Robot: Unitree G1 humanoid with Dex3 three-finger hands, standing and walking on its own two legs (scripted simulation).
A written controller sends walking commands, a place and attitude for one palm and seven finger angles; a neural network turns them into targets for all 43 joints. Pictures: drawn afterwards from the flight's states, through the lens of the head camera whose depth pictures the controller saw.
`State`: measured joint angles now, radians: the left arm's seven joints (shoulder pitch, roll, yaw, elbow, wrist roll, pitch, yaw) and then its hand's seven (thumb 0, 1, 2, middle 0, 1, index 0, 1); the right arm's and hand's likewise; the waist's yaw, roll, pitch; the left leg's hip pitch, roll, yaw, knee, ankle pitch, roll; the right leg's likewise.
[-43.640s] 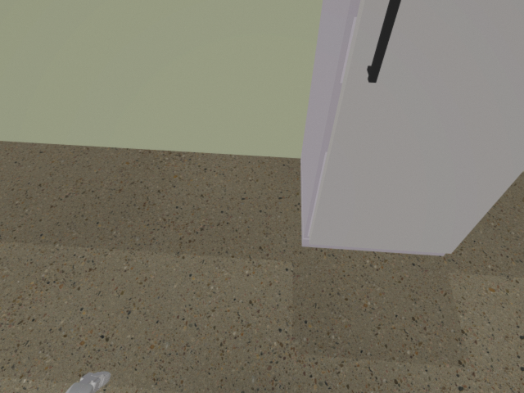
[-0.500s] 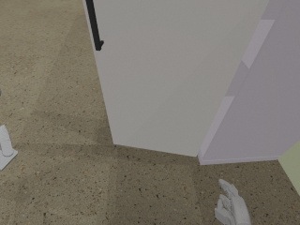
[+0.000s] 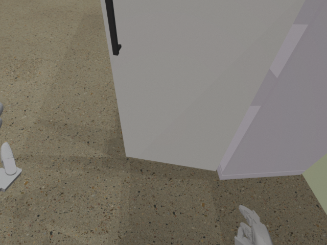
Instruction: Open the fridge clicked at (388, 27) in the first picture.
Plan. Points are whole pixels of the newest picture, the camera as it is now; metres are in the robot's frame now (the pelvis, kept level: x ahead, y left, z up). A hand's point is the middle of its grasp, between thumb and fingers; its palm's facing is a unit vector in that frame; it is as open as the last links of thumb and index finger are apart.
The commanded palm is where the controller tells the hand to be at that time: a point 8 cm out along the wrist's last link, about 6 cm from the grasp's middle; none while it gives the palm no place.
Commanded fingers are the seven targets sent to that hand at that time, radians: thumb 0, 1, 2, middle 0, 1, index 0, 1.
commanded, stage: let the arm hang, fingers relaxed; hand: left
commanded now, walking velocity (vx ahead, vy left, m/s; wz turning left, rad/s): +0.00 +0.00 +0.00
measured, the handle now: (112, 10) +0.72 +0.22 +0.24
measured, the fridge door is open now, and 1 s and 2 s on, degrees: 76 76 76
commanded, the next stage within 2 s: look to check the result in 1.18 s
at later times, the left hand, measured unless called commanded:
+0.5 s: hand out of the picture -0.01 +0.18 -0.18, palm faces -0.01 -0.98 -0.17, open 7.1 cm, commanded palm none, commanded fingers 0.00 0.90 0.90 -0.20 -0.30 -0.20 -0.30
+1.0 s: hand out of the picture +0.09 +0.24 -0.14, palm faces -0.01 -0.94 -0.34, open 7.4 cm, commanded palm none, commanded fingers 0.00 0.90 0.90 -0.20 -0.30 -0.20 -0.30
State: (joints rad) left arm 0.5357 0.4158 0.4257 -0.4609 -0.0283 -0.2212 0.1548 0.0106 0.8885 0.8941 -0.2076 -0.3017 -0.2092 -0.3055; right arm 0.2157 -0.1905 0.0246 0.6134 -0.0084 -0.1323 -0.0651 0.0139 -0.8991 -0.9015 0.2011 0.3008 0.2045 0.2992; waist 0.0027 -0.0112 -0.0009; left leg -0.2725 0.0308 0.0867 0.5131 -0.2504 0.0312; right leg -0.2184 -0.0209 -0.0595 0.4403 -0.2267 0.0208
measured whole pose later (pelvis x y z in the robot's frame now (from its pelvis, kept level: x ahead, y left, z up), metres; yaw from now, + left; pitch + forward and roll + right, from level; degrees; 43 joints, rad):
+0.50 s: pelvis -0.03 -0.01 -0.01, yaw +2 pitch +0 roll -1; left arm 0.28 0.24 -0.01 0.94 0.03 0.04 -0.01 0.00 0.96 0.89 -0.21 -0.30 -0.21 -0.30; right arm 0.25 -0.27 0.00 0.98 -0.03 0.03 0.01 0.01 -0.90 -0.90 0.20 0.30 0.20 0.30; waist 0.00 -0.05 0.07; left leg -0.33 0.03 0.05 0.55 -0.22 0.02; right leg -0.28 -0.03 -0.10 0.51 -0.23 0.00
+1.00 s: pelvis +0.00 -0.01 +0.01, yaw +1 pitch -1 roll +0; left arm 0.08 0.33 0.00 1.10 0.02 -0.01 -0.01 0.00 0.91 0.89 -0.20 -0.30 -0.20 -0.30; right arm 0.11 -0.31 0.00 1.10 -0.02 -0.01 0.01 0.01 -0.90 -0.90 0.20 0.30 0.20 0.30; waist 0.00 0.02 0.02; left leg -0.19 0.01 0.07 0.37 -0.17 0.02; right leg -0.16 -0.03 -0.08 0.36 -0.19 0.01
